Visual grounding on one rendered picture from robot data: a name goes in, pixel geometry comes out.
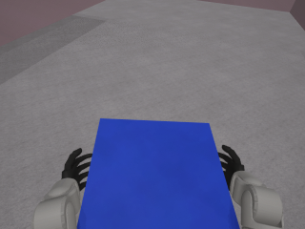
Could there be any right robot forearm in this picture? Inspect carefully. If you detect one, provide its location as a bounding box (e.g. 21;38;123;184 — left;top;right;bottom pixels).
230;171;285;229

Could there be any robot right hand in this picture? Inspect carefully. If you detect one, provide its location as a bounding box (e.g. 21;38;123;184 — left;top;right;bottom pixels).
218;145;245;191

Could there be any carton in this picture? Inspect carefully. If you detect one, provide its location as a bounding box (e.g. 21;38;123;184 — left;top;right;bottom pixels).
76;118;240;229

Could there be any left robot forearm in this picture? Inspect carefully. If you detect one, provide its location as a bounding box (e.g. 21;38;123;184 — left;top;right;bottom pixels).
31;177;81;229

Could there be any robot left hand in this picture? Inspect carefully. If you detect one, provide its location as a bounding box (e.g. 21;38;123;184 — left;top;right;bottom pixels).
61;148;92;191

